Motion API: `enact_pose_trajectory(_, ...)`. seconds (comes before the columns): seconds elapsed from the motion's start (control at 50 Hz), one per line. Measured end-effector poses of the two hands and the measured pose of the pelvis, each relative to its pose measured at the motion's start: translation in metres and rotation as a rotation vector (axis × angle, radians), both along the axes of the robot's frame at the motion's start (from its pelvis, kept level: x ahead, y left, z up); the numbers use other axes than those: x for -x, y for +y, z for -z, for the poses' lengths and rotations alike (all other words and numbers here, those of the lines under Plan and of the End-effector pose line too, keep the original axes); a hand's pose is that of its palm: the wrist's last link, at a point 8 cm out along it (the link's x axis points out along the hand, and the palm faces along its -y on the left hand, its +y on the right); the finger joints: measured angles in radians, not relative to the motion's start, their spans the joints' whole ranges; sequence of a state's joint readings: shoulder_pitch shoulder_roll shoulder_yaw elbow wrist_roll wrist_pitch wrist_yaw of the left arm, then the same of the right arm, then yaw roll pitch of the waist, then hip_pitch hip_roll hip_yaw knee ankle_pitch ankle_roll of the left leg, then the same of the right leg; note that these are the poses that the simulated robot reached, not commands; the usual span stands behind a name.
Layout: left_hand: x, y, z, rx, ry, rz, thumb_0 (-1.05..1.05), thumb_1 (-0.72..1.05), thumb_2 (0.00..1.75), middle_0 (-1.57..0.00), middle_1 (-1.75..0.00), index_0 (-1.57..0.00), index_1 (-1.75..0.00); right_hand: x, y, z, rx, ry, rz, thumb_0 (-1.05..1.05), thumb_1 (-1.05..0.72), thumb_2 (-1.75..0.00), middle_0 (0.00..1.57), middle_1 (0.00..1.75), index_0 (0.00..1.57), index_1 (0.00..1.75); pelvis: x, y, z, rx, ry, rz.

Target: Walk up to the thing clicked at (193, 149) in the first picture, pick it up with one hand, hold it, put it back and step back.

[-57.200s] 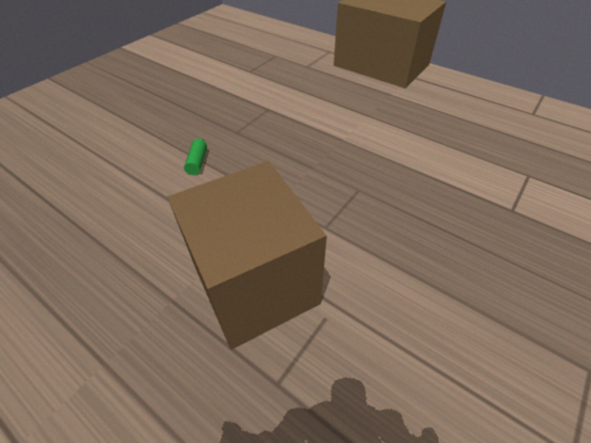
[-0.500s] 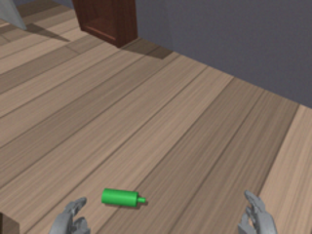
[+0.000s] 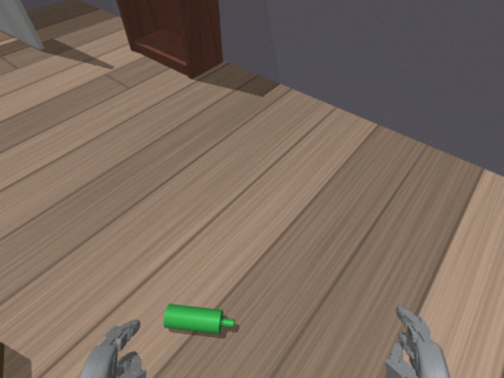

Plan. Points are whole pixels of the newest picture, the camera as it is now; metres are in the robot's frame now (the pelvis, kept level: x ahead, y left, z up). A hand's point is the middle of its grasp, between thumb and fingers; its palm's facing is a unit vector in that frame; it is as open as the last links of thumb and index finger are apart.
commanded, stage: stand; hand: left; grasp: from above
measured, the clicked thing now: (200, 319) +0.45 +0.20 -0.67
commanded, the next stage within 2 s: none
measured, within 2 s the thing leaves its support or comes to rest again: neither
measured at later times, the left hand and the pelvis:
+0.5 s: hand out of the picture +0.08 +0.25 -0.11, palm faces +0.03 -0.95 -0.32, open 7.4 cm; pelvis +0.00 +0.01 +0.04, yaw +0 degrees
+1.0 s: hand out of the picture +0.02 +0.25 -0.10, palm faces +0.03 -0.94 -0.33, open 7.4 cm; pelvis -0.02 +0.01 +0.06, yaw +1 degrees
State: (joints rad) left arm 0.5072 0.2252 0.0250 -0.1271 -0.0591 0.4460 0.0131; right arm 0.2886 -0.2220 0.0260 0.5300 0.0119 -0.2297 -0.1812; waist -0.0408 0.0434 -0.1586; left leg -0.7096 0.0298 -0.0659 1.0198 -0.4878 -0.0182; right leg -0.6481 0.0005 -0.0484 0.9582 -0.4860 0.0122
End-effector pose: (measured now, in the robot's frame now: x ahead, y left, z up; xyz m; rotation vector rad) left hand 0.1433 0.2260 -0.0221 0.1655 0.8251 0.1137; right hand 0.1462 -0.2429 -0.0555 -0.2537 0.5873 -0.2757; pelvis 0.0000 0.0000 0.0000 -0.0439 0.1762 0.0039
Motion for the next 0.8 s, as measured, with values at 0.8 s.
enact_pose_trajectory(0.8,0.115,0.071,0.044,-0.112,0.416,-0.110,0.01,0.91,0.90,-0.20,-0.30,-0.20,-0.30,0.084,-0.005,0.007,-0.068,0.593,0.005,0.00,-0.90,-0.89,0.21,0.30,0.21,0.30,0.013,0.020,-0.062,-0.040,-0.257,-0.004)
